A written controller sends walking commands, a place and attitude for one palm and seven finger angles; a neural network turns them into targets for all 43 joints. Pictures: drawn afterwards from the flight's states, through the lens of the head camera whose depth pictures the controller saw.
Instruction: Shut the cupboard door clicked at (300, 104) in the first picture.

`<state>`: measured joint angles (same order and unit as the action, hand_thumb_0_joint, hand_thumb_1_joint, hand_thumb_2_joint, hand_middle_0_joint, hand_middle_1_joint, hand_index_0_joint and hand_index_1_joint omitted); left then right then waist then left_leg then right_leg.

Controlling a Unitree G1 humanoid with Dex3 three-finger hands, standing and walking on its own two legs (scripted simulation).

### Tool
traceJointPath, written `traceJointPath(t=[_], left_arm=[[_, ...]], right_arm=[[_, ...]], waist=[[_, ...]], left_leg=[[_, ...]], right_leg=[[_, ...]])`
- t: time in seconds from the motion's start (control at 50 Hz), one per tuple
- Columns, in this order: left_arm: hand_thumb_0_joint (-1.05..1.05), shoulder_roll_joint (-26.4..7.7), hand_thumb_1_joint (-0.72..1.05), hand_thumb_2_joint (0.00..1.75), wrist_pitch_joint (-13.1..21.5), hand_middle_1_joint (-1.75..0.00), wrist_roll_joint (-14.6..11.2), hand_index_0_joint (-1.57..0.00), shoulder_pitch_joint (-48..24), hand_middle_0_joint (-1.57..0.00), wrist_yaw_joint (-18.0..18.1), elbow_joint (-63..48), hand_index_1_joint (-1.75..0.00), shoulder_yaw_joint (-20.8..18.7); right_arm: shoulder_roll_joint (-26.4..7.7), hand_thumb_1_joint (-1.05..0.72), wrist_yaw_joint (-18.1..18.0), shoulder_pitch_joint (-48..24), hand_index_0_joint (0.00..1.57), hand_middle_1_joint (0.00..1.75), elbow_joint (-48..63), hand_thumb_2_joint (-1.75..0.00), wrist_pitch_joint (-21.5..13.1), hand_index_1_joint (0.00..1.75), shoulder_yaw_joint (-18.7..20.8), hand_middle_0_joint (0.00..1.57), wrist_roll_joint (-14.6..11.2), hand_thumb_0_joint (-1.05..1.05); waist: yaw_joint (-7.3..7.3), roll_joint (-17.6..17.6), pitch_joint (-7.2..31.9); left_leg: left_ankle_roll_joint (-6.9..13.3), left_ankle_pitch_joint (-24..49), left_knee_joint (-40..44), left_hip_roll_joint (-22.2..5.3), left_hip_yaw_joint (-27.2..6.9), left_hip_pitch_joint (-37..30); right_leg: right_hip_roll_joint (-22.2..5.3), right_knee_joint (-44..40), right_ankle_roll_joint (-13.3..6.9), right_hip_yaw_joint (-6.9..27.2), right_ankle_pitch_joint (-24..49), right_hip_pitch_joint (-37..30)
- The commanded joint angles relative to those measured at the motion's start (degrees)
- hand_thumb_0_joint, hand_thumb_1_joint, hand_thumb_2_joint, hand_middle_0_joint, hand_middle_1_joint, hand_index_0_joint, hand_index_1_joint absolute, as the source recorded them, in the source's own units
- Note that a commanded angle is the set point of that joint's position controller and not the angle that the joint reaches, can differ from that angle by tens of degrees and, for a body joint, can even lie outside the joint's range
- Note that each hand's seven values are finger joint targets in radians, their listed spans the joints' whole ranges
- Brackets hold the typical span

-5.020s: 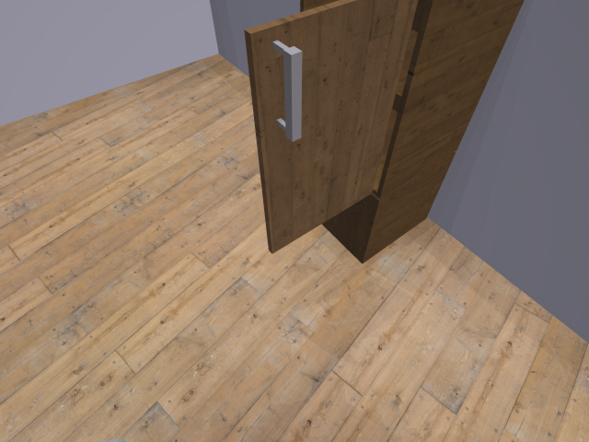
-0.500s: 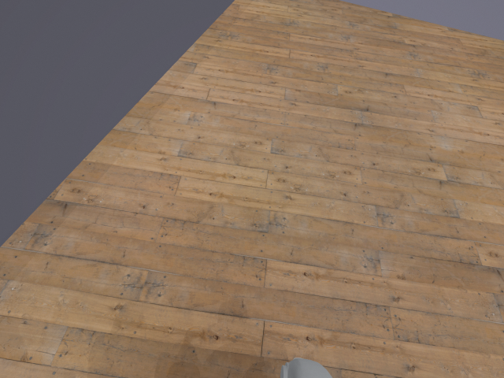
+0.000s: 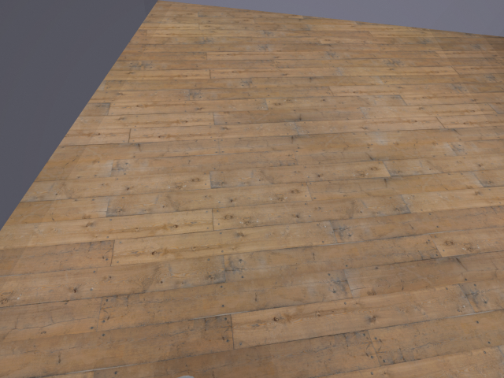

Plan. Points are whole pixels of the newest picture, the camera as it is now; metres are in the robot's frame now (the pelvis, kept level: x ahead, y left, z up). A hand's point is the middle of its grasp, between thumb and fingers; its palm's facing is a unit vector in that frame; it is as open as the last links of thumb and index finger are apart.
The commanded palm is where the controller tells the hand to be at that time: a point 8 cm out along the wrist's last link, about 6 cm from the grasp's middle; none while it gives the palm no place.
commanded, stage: walk around to get in front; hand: left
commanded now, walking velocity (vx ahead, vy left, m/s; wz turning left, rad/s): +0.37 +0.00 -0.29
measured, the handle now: out of the picture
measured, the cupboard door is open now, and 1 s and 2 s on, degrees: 90 90 90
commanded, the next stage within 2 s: walk to a spot facing it in 0.20 s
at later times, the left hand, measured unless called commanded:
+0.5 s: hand (184, 290) +0.31 +0.14 -0.17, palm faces -0.03 -0.98 -0.18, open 7.2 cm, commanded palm none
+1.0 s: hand (192, 252) +0.38 +0.13 -0.15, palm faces +0.27 -0.92 -0.27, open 7.4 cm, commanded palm none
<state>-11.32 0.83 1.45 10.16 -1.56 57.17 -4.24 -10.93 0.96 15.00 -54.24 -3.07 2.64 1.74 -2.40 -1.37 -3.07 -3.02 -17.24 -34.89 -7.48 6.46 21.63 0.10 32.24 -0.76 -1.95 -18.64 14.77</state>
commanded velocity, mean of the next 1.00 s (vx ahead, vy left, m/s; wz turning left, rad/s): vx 0.09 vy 0.00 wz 0.35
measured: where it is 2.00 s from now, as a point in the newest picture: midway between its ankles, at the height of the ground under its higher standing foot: (271, 318)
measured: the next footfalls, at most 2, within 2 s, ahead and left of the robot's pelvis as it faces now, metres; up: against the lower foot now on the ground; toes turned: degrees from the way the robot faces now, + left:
right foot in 0.30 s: +0.25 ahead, -0.15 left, +0.00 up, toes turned -13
left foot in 0.56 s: +0.34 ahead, +0.08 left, +0.00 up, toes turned +9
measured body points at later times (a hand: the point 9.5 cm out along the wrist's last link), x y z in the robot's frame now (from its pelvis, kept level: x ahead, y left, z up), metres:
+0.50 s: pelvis +0.22 -0.04 +0.01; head +0.26 -0.03 +0.45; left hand +0.31 +0.19 -0.15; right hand +0.20 -0.28 -0.14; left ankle +0.23 +0.09 -0.69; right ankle +0.21 -0.14 -0.73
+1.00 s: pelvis +0.33 -0.09 +0.00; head +0.38 -0.10 +0.45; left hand +0.37 +0.18 -0.13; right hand +0.46 -0.34 -0.15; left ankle +0.26 +0.04 -0.66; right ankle +0.35 -0.21 -0.73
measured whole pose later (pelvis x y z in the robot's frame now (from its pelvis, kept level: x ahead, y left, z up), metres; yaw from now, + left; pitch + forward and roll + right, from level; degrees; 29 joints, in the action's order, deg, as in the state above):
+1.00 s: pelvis +0.33 -0.09 +0.00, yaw +16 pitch +1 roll +1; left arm -11.3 0.0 1.5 7.2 0.9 52.5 -3.0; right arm -14.8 0.7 9.9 -55.7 4.3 5.5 0.9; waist -1.5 1.2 -4.6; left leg -3.3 -28.2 -60.9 -1.8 0.7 27.4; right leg -5.7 33.9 0.5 -7.4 -19.2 15.4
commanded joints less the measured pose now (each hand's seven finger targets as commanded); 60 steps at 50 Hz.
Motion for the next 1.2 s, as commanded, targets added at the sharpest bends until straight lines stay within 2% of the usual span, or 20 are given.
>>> traceJointPath(t=[0.0,0.1,0.22,0.24,0.26,0.28,0.3,0.38,0.5,0.56,0.58,0.64,0.82,0.86,0.88,0.98,1.08,1.14,1.16,1.18], left_arm=[[0.00,-3.0,0.90,0.90,2.1,-0.30,-0.2,-0.20,-7.6,-0.20,-0.6,-8.6,-0.30,-0.4],[0.00,-1.2,0.90,0.90,1.7,-0.30,0.3,-0.20,-8.1,-0.20,-1.7,-5.7,-0.30,0.5],[0.00,-2.3,0.90,0.90,1.2,-0.30,0.3,-0.20,-2.1,-0.20,-1.9,-3.0,-0.30,0.0],[0.00,-4.6,0.90,0.90,1.5,-0.30,0.4,-0.20,4.6,-0.20,-1.5,-0.9,-0.30,-0.8],[0.00,-9.4,0.90,0.90,2.1,-0.30,0.7,-0.20,13.6,-0.20,-0.7,1.3,-0.30,-2.2],[0.00,-16.0,0.90,0.90,2.3,-0.30,0.0,-0.20,20.3,-0.20,0.3,3.0,-0.30,-3.9],[0.00,-15.6,0.90,0.90,1.7,-0.30,-1.2,-0.20,17.9,-0.20,0.8,2.9,-0.30,-3.5],[0.00,-5.3,0.90,0.90,2.6,-0.30,0.1,-0.20,2.8,-0.20,2.5,-0.2,-0.30,-0.2],[0.00,-6.1,0.90,0.90,2.2,-0.30,-0.8,-0.20,1.2,-0.20,2.5,1.0,-0.30,-0.3],[0.00,-2.7,0.90,0.90,0.5,-0.30,-1.4,-0.20,3.1,-0.20,2.8,-1.3,-0.30,0.7],[0.00,-3.8,0.90,0.90,-0.2,-0.30,-1.1,-0.20,-0.4,-0.20,2.8,-2.8,-0.30,0.5],[0.00,-3.9,0.90,0.90,-0.3,-0.30,-1.0,-0.20,-4.8,-0.20,2.5,-3.5,-0.30,0.0],[0.00,-5.1,0.90,0.90,-1.3,-0.30,-0.9,-0.20,2.4,-0.20,2.3,-4.4,-0.30,-0.8],[0.00,-14.6,0.90,0.90,-0.2,-0.30,0.4,-0.20,5.9,-0.20,3.2,-4.8,-0.30,-2.7],[0.00,-16.1,0.90,0.90,-0.4,-0.30,0.0,-0.20,5.4,-0.20,3.1,-5.7,-0.30,-2.4],[0.00,-9.4,0.90,0.90,0.2,-0.30,0.1,-0.20,0.6,-0.20,3.4,-7.3,-0.30,-0.7],[0.00,-12.8,0.90,0.90,0.5,-0.30,0.2,-0.20,5.4,-0.20,3.2,-5.8,-0.30,-1.5],[0.00,-13.7,0.90,0.90,0.5,-0.30,-0.6,-0.20,3.3,-0.20,2.8,-6.4,-0.30,-1.8],[0.00,-12.3,0.90,0.90,0.3,-0.30,-0.8,-0.20,2.5,-0.20,2.6,-7.4,-0.30,-1.5],[0.00,-8.2,0.90,0.90,-0.1,-0.30,-1.4,-0.20,1.7,-0.20,2.2,-10.1,-0.30,-0.6]], right_arm=[[-14.0,-0.90,-1.9,20.1,0.20,0.30,-2.9,-0.90,-0.6,0.30,3.4,0.20,1.4,0.00],[-7.2,-0.90,-2.2,13.6,0.20,0.30,-3.3,-0.90,-2.2,0.30,1.4,0.20,1.0,0.00],[-9.2,-0.90,-1.4,8.8,0.20,0.30,-3.6,-0.90,-0.2,0.30,1.8,0.20,0.5,0.00],[-8.8,-0.90,-1.2,7.1,0.20,0.30,-3.3,-0.90,0.0,0.30,1.6,0.20,0.1,0.00],[-6.6,-0.90,-0.6,4.3,0.20,0.30,-1.9,-0.90,-0.1,0.30,1.1,0.20,-0.7,0.00],[-3.3,-0.90,-0.6,1.2,0.20,0.30,1.1,-0.90,-0.3,0.30,0.4,0.20,-1.6,0.00],[-4.4,-0.90,-0.7,-2.0,0.20,0.30,1.6,-0.90,0.1,0.30,0.9,0.20,-1.1,0.00],[-1.3,-0.90,-1.1,3.3,0.20,0.30,-4.2,-0.90,2.2,0.30,0.6,0.20,-0.6,0.00],[0.3,-0.90,-0.3,5.7,0.20,0.30,-5.4,-0.90,2.5,0.30,-0.3,0.20,-0.5,0.00],[-10.9,-0.90,-1.4,10.4,0.20,0.30,-4.3,-0.90,2.2,0.30,2.1,0.20,0.1,0.00],[-10.6,-0.90,-2.4,10.3,0.20,0.30,-4.1,-0.90,2.5,0.30,1.8,0.20,0.3,0.00],[-9.6,-0.90,-3.2,8.9,0.20,0.30,-3.7,-0.90,2.1,0.30,1.8,0.20,0.1,0.00],[-12.3,-0.90,-1.9,-5.6,0.20,0.30,2.6,-0.90,4.5,0.30,3.9,0.20,-0.3,0.00],[-6.1,-0.90,-0.8,-7.0,0.20,0.30,5.4,-0.90,4.9,0.30,3.1,0.20,-1.1,0.00],[-7.6,-0.90,-0.4,-7.8,0.20,0.30,6.1,-0.90,5.1,0.30,3.5,0.20,-0.7,0.00],[-5.1,-0.90,0.5,-9.3,0.20,0.30,4.7,-0.90,6.0,0.30,2.5,0.20,-0.9,0.00],[-4.3,-0.90,1.0,-11.7,0.20,0.30,6.2,-0.90,5.4,0.30,1.5,0.20,-1.3,0.00],[-7.3,-0.90,0.7,-6.3,0.20,0.30,5.6,-0.90,4.8,0.30,2.0,0.20,-0.9,0.00],[-11.0,-0.90,0.5,-2.6,0.20,0.30,5.0,-0.90,4.5,0.30,3.0,0.20,-0.5,0.00],[-17.9,-0.90,0.1,1.9,0.20,0.30,4.9,-0.90,4.2,0.30,4.7,0.20,-0.1,0.00]], waist=[[-6.95,16.5,1.8],[-1.82,11.0,1.7],[2.07,8.2,2.4],[5.57,4.2,4.4],[10.11,-4.7,8.3],[12.35,-19.1,10.5],[11.45,-10.0,5.4],[1.50,-9.3,2.4],[0.09,-2.4,3.8],[-1.72,20.2,8.7],[-2.21,15.9,7.7],[-1.64,10.6,9.5],[3.91,9.5,5.6],[5.96,-17.2,4.4],[6.47,-16.6,4.3],[2.58,-11.4,2.4],[4.68,-10.6,6.3],[0.83,-8.5,9.4],[-1.22,-0.7,12.2],[-3.76,18.4,13.7]], left_leg=[[13.3,-18.4,26.0,-23.2,-35.5,-23.4],[7.1,26.3,19.1,-12.7,-5.0,-23.3],[5.4,15.2,13.5,-10.1,3.9,-12.9],[3.8,16.8,4.5,-7.8,6.2,-8.1],[1.5,11.5,-11.0,-3.0,10.7,4.2],[-0.1,-17.7,-28.8,3.9,7.1,17.3],[0.4,-18.8,-34.3,1.3,-1.5,20.5],[0.5,-7.8,-24.8,-2.1,-4.7,6.2],[0.2,8.8,2.9,2.9,1.5,-6.0],[12.4,39.0,12.4,-15.6,-25.0,-16.5],[14.8,44.3,12.8,-16.4,-28.2,-18.8],[14.0,57.5,8.6,-13.0,-21.6,-22.4],[7.4,16.6,9.3,-3.5,-18.0,-0.4],[-0.4,-12.5,-9.9,9.3,-4.3,13.9],[0.2,-19.8,-24.0,7.4,-5.6,12.1],[-1.4,-11.1,-25.4,3.9,-3.5,10.1],[-0.6,-7.4,-6.4,6.8,1.9,4.0],[1.0,5.1,7.1,7.7,3.0,-8.8],[3.6,19.0,9.8,1.6,-3.5,-20.2],[13.8,44.8,10.1,-15.7,-26.1,-28.8]], right_leg=[[-1.7,30.2,-1.5,2.0,-12.1,30.1],[-6.0,26.3,0.4,-0.3,-0.8,26.3],[-0.4,1.7,-0.6,-9.0,5.7,0.6],[0.2,-1.1,-1.8,-7.8,6.0,-9.9],[-9.3,-6.0,-6.4,6.4,-1.0,-23.6],[-24.3,-16.1,-13.4,29.7,2.4,-30.2],[-25.5,-18.9,-15.2,29.2,2.4,-23.6],[-19.8,-19.0,-8.6,6.1,15.3,-1.5],[-15.9,-9.0,-3.4,-5.9,20.0,-3.6],[-4.0,18.7,3.7,-7.7,-18.0,8.9],[-3.5,26.6,4.0,-2.4,-19.5,14.2],[-5.0,31.6,5.2,1.9,-13.1,19.0],[-1.3,-2.0,4.8,-2.5,3.8,-6.0],[-23.7,-18.5,-2.6,19.1,5.5,-14.1],[-29.9,-19.4,-7.7,20.9,6.9,-7.6],[-20.0,-11.6,-4.8,0.7,31.9,-7.4],[-20.7,-4.9,-4.1,-2.5,45.4,-15.0],[-19.6,4.4,-0.3,-7.2,44.3,-10.1],[-17.1,14.0,2.6,-8.9,32.6,-0.6],[-8.6,28.7,6.9,-9.4,-11.4,16.4]])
